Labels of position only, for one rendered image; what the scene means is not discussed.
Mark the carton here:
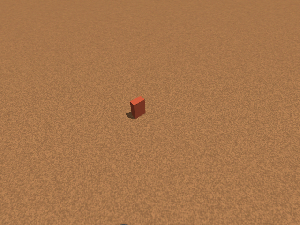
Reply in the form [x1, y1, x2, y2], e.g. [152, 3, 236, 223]
[130, 96, 146, 119]

